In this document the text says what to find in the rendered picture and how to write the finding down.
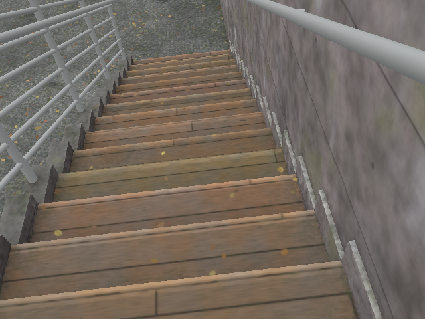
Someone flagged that stairs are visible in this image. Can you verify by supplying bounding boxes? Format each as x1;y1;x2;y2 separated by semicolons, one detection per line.
0;49;360;319

